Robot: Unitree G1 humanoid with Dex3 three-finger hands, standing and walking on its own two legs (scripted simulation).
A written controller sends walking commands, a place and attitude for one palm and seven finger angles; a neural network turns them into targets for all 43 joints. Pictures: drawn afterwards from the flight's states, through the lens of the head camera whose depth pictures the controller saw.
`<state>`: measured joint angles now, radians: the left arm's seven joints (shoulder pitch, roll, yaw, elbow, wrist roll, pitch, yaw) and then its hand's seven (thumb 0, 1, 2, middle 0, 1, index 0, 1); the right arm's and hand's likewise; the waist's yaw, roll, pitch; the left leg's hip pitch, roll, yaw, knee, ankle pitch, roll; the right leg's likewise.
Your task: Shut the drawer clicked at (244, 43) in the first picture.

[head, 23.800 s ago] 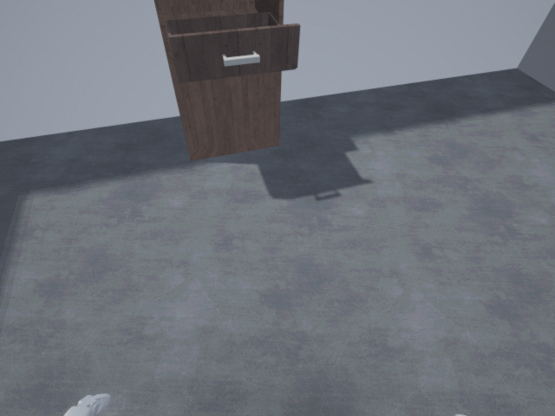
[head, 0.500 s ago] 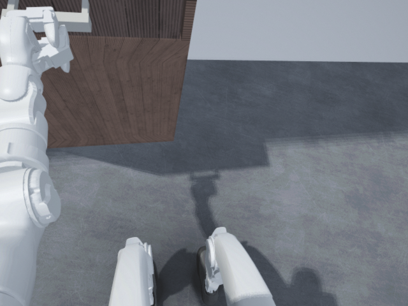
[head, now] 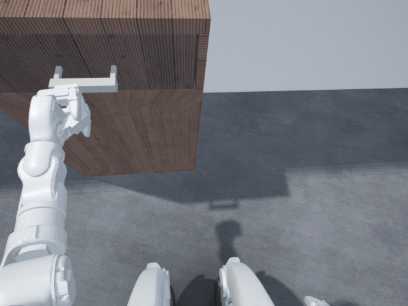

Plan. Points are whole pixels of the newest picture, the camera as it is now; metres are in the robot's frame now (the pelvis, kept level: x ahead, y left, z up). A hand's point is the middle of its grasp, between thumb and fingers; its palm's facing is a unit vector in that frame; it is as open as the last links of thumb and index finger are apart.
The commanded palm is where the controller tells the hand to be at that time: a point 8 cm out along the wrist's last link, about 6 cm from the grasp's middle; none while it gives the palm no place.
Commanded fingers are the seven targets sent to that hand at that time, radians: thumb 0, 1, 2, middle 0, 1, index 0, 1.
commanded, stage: draw the hand back to the body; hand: left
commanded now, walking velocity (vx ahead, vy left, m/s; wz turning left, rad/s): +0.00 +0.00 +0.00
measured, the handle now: (85, 77) +0.57 +0.23 +0.01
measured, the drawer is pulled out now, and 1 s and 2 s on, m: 0.00 0.00 0.00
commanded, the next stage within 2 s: step back with the hand held close in 1.18 s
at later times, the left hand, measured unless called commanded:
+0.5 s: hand (14, 180) +0.31 +0.23 +0.14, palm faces +0.21 -0.95 -0.25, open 3.3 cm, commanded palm +0.27 +0.27 +0.17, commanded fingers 0.00 0.90 0.90 -1.40 -1.60 -1.40 -1.60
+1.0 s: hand out of the picture +0.20 +0.24 +0.26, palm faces +0.43 -0.81 -0.39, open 3.3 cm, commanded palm +0.14 +0.28 +0.27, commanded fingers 0.00 0.90 0.90 -1.40 -1.60 -1.40 -1.60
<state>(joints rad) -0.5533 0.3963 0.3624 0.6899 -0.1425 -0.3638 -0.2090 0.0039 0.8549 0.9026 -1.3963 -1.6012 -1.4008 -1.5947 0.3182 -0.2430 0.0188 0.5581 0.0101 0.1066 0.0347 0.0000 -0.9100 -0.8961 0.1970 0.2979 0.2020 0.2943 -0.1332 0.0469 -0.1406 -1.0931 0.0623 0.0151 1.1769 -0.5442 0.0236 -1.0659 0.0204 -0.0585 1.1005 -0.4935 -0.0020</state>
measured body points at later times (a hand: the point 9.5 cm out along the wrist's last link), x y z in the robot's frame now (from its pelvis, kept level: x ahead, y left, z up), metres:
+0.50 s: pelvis +0.02 +0.00 +0.07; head +0.04 +0.00 +0.52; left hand +0.29 +0.27 +0.16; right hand +0.21 -0.22 -0.01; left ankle +0.00 +0.10 -0.64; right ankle +0.01 -0.12 -0.64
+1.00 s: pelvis +0.03 -0.01 +0.10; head +0.00 -0.03 +0.54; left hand +0.17 +0.28 +0.28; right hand +0.23 -0.21 +0.02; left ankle +0.00 +0.10 -0.64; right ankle +0.01 -0.12 -0.64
